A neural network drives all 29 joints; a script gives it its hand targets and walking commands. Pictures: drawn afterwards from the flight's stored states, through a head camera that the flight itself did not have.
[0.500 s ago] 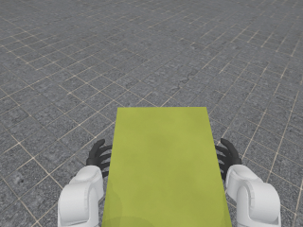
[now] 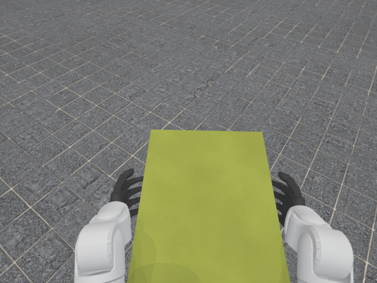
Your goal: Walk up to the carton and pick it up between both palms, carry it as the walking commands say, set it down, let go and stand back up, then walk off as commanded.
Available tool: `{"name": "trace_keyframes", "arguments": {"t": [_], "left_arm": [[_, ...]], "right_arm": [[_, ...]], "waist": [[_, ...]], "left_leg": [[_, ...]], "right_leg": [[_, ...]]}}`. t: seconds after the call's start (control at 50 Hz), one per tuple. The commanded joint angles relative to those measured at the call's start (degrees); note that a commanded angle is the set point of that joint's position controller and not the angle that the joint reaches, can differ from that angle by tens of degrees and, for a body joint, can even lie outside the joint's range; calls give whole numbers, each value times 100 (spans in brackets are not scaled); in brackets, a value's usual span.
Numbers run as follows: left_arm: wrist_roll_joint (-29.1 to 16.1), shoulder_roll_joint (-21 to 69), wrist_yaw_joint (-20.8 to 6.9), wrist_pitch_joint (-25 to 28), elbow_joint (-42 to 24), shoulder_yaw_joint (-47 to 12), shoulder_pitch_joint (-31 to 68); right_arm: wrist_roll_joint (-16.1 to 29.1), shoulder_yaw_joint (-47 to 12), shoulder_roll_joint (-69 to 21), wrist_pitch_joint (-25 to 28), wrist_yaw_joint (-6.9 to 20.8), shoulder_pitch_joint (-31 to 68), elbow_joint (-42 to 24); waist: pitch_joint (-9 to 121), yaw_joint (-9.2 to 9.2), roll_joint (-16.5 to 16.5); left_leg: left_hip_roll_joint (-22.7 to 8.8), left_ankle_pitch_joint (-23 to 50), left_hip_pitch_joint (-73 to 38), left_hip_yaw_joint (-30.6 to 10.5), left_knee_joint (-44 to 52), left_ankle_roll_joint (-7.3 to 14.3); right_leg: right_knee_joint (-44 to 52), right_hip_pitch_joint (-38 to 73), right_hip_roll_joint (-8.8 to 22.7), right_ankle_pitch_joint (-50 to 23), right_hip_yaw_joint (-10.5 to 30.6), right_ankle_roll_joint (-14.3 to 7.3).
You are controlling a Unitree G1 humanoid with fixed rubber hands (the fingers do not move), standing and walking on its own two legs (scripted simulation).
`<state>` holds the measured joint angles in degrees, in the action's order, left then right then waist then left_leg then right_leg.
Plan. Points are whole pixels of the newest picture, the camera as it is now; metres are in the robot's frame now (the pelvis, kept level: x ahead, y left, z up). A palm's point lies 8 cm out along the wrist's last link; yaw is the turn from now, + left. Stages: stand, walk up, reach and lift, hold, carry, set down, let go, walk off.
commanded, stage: carry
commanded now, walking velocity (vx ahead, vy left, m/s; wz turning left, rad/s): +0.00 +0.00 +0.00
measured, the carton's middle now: (203, 218) +0.27 -0.01 -0.01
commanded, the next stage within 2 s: none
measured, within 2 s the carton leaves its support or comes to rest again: neither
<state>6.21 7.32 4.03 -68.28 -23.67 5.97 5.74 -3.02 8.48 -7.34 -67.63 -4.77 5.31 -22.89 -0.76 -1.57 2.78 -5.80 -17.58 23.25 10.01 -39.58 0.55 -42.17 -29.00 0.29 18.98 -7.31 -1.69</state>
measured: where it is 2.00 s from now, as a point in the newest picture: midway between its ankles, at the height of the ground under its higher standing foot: outside the picture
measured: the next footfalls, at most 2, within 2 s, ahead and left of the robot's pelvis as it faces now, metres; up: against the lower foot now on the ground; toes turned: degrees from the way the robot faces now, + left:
left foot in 0.42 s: -0.06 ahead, -0.02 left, +0.00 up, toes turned +6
right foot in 0.60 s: +0.03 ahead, -0.19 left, +0.00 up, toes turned -2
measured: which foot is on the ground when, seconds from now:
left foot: down 0.00-0.08, up 0.10-0.40, down 0.42-1.00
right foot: down 0.00-0.50, up 0.52-0.58, down 0.60-1.00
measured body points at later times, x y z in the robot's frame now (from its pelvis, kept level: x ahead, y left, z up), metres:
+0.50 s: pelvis -0.05 -0.11 +0.02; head -0.07 -0.11 +0.47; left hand +0.19 +0.07 +0.09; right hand +0.22 -0.25 +0.09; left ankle -0.09 +0.02 -0.72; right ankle +0.06 -0.11 -0.71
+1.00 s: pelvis -0.10 -0.16 +0.02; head -0.11 -0.16 +0.47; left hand +0.15 +0.01 +0.09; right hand +0.16 -0.31 +0.09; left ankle -0.10 -0.03 -0.72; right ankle -0.01 -0.19 -0.72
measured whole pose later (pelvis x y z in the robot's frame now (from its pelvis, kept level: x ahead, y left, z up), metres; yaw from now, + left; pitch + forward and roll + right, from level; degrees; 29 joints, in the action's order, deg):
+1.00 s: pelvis -0.10 -0.16 +0.02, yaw +1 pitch +2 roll +1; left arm 6.6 7.2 4.1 -70.5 -24.6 6.1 4.0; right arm -4.6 6.7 -7.3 -69.3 -4.2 4.6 -22.2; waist 4.2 0.7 1.9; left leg -2.6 -17.1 16.3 5.3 -29.3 -0.5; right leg -21.3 -21.2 -5.2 3.4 -5.5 -4.9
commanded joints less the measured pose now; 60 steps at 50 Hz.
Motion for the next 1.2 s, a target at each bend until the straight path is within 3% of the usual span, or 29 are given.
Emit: {"name": "trace_keyframes", "arguments": {"t": [0.0,0.04,0.06,0.08,0.1,0.16,0.26,0.34,0.4,0.44,0.46,0.48,0.5,0.52,0.54,0.58,0.62,0.64,0.68,0.76,0.78,0.86,0.96,1.02,1.04,1.06,1.1,1.14,1.18], "left_arm": [[-2441,4797,-1353,74,-1145,-4319,3296],[-2527,4814,-1419,51,-913,-4197,3046],[-2447,4824,-1476,61,-692,-4058,2988],[-2437,5003,-1514,51,-470,-4120,2669],[-2493,5022,-1542,-7,-499,-3989,3024],[-2520,5015,-1536,50,-783,-3946,3244],[-2339,4860,-1550,35,-423,-3699,3002],[-2392,4947,-1499,-12,-484,-3926,2988],[-2379,4755,-1500,20,-341,-3903,2767],[-2529,4843,-1561,25,-765,-4088,3209],[-2578,4866,-1549,-7,-809,-4157,3651],[-2641,4788,-1559,20,-1146,-4263,4004],[-2638,4777,-1593,22,-858,-4229,3836],[-2523,4656,-1537,25,-839,-4162,3603],[-2377,4643,-1455,-23,-615,-4044,3263],[-2431,4422,-1466,-172,-972,-4065,3159],[-2485,4632,-1590,-252,-575,-4023,3183],[-2534,4824,-1616,-266,-259,-3946,3090],[-2412,4969,-1603,-223,-244,-3826,3145],[-2407,5263,-1505,-54,-450,-3926,3242],[-2313,5178,-1506,-24,-407,-3765,3114],[-2457,5054,-1423,45,-1084,-4125,3417],[-2627,4673,-1505,-122,-1118,-4290,3314],[-2642,4838,-1598,-206,-750,-4294,3437],[-2754,4884,-1629,-244,-873,-4358,3763],[-2714,4827,-1585,-243,-782,-4295,3714],[-2575,4744,-1617,-271,-763,-4118,3911],[-2721,4853,-1649,-293,-829,-4056,4244],[-2765,4874,-1673,-328,-535,-4078,4038]], "right_arm": [[2285,-4433,-5069,4,1562,3017,-678],[2123,-4484,-4950,-16,1460,2902,-629],[2134,-4554,-4905,-31,1420,3212,-836],[2128,-4571,-4760,-17,1419,3330,-1053],[2116,-4546,-4918,-59,1383,3409,-865],[2167,-4583,-5080,-43,1417,3199,-704],[2303,-4654,-5058,-107,1435,3534,-725],[2215,-4478,-5030,-115,1444,3068,-574],[2135,-4404,-4998,-67,1416,2965,-521],[2045,-4371,-4973,31,1433,2866,-595],[2051,-4228,-5105,26,1432,2772,-359],[2169,-4264,-5268,37,1408,3424,-587],[2108,-4315,-4994,3,1389,3531,-674],[2029,-4280,-4807,-97,1404,3268,-491],[2120,-4383,-4777,-153,1440,3433,-571],[1933,-4487,-4825,-260,1427,2862,-627],[1907,-4372,-4718,-330,1357,3281,-615],[1946,-4421,-4748,-365,1366,3215,-529],[2044,-4508,-5012,-271,1428,3364,-498],[2256,-4707,-5098,-162,1523,3649,-897],[2331,-4775,-5088,-117,1517,3931,-1058],[2332,-4697,-5180,-33,1520,3545,-1035],[1973,-4430,-5074,-142,1431,2710,-597],[1797,-4303,-5000,-155,1402,2672,-598],[1766,-4268,-5020,-180,1411,2708,-564],[1831,-4249,-4961,-210,1426,2900,-496],[1909,-4364,-4908,-275,1449,3157,-464],[1763,-4353,-4963,-366,1390,3219,-381],[1652,-4260,-4938,-333,1314,3063,-343]], "waist": [[2088,199,-1686],[2422,112,352],[2477,130,1448],[2434,195,1437],[2021,197,877],[2247,222,-113],[2378,228,293],[2501,211,214],[2815,177,414],[2163,13,144],[2016,-142,-601],[2021,-14,-1864],[1715,108,-1849],[1763,204,-1798],[1651,368,-1304],[1802,97,236],[2170,104,1399],[2000,152,1214],[1980,179,138],[2145,219,567],[2344,214,722],[2653,163,-279],[2279,156,386],[2167,43,-465],[1774,59,-1350],[1779,75,-2229],[1204,178,-1781],[1010,232,-894],[1458,173,-944]], "left_leg": [[-1179,-18,-198,-921,1441,274],[-580,5,-20,-387,152,-94],[3,-906,395,-352,-379,-322],[202,-1690,285,-404,-1109,-325],[284,-1505,536,-611,-1543,-269],[191,-922,664,-720,-1631,-177],[332,-815,347,-755,-1076,-107],[614,-1001,-460,-466,1008,64],[459,176,-1821,-208,2239,142],[234,-761,-2203,-2,2445,397],[-515,-1390,-1939,-711,3387,759],[-1776,-1084,-379,-2401,3168,1099],[-1848,-1206,635,-2341,2752,1005],[-1321,-1119,455,-1377,2338,569],[-774,-791,-311,-397,1548,98],[-354,739,-879,-546,627,-110],[117,-660,-84,-711,212,-274],[269,-1089,-248,-693,139,-218],[502,-1142,-117,-697,-325,-158],[523,-704,-733,-529,533,40],[635,-540,-905,-386,682,131],[315,-48,-1473,-635,1449,178],[352,-638,-1709,-161,1174,-78],[-428,-1136,-2289,-787,2053,60],[-1142,-1858,-2181,-1201,2485,240],[-1991,-1635,-1563,-1838,2381,493],[-2721,-1744,-201,-1507,2686,564],[-2342,-455,-361,-633,2033,165],[-2219,1704,-954,-120,1229,14]], "right_leg": [[614,1279,348,-443,207,189],[1848,2117,927,-1150,978,136],[2207,2239,1812,-1895,2234,-219],[2553,1813,1994,-1145,2577,-649],[2886,1750,1974,-208,2613,-322],[2918,1985,1912,222,2412,-407],[3504,2142,1839,1121,2331,133],[3296,2460,1632,68,1807,89],[3332,2484,1165,-704,1044,817],[3173,1536,349,-1319,-133,2472],[1729,1535,-281,-1699,-664,2996],[-1209,2137,176,-709,360,2169],[-1522,2117,649,-60,1223,1164],[-972,1807,527,348,1073,776],[834,1339,548,190,829,425],[2000,1777,818,-2016,1058,281],[2011,2359,1778,-3166,2222,-142],[2370,2041,1820,-2597,2606,-237],[3018,1865,1699,-585,2607,-27],[3490,1483,1441,1349,2040,18],[3588,1640,1355,1184,1907,229],[2787,1625,870,378,1148,186],[3490,1138,874,78,1681,880],[2798,328,173,-274,906,1179],[1829,-88,-205,-572,376,1427],[37,-135,-45,237,560,801],[-1789,-303,190,718,590,363],[-1470,-310,418,551,590,123],[-632,66,303,644,199,118]]}}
